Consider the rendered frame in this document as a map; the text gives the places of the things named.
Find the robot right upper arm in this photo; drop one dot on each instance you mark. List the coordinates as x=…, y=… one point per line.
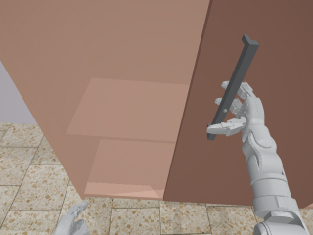
x=275, y=228

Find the robot left hand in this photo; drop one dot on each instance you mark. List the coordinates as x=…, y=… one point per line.
x=67, y=224

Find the right robot forearm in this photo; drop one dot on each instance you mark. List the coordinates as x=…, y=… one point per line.
x=271, y=192

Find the handle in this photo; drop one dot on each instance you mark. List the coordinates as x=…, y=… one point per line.
x=235, y=82

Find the robot right hand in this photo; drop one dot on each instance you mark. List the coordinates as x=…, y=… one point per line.
x=251, y=110

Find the wardrobe door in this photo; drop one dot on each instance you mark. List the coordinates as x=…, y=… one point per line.
x=281, y=76

